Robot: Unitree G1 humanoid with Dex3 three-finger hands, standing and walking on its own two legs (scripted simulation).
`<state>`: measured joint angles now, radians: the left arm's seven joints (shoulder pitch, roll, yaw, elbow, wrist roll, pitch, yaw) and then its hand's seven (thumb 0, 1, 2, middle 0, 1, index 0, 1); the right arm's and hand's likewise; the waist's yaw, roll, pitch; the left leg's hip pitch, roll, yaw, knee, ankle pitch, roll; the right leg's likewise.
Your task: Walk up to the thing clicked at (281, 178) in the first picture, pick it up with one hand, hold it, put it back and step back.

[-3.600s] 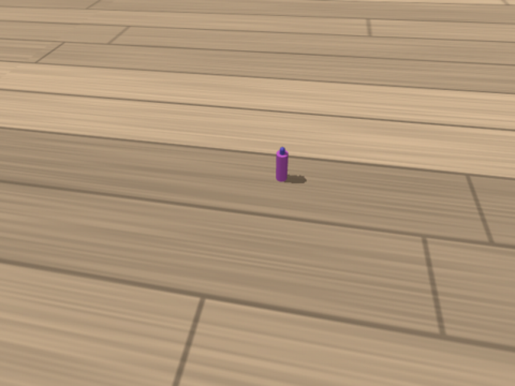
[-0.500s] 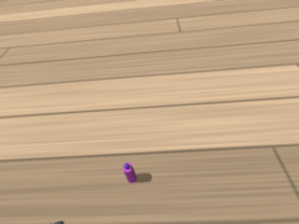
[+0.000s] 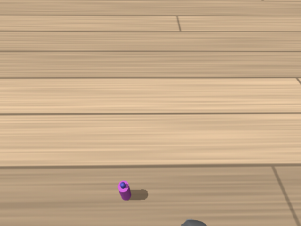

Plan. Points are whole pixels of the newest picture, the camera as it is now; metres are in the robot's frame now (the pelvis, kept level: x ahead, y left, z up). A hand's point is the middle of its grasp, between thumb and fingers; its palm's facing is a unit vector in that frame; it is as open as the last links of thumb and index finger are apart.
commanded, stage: walk up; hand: left
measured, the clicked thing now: (124, 189) +0.40 +0.18 -0.65
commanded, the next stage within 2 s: stand in 1.24 s
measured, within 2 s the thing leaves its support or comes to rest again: neither
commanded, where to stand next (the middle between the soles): +0.10 +0.00 m, yaw +0 degrees
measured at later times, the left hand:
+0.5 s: hand out of the picture +0.15 +0.24 -0.14, palm faces -0.04 -0.94 -0.34, open 7.4 cm
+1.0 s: hand out of the picture +0.11 +0.24 -0.14, palm faces -0.02 -0.94 -0.33, open 7.4 cm
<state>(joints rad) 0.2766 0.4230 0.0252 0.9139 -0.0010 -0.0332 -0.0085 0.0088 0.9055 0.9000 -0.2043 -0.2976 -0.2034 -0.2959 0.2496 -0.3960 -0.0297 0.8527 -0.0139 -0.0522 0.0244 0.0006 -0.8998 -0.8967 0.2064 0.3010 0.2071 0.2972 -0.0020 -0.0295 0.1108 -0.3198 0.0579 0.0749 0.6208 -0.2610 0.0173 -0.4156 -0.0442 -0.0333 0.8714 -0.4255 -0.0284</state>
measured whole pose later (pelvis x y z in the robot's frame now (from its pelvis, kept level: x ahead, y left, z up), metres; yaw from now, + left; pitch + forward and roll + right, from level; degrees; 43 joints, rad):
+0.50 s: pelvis +0.03 -0.01 +0.01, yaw -1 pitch -3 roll +0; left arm 0.04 0.35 -0.01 1.10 -0.01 -0.02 -0.01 0.01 0.90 0.90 -0.21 -0.30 -0.20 -0.30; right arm 0.08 -0.36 0.01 1.13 0.00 -0.01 0.02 0.00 -0.90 -0.90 0.21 0.30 0.21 0.30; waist -0.01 0.00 0.08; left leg -0.18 0.04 0.07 0.46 -0.23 -0.01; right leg -0.22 -0.04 -0.03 0.47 -0.20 0.02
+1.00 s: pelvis +0.04 -0.01 +0.02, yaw -1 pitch -3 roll +0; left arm 0.08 0.34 0.01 1.19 0.01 0.00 -0.01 0.01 0.90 0.90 -0.20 -0.30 -0.20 -0.30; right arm 0.07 -0.35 0.00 1.18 0.00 -0.01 0.02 0.00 -0.90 -0.90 0.20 0.30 0.20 0.30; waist 0.00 0.01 0.05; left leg -0.11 0.04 0.07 0.33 -0.17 -0.01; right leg -0.15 -0.03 -0.03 0.33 -0.14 0.02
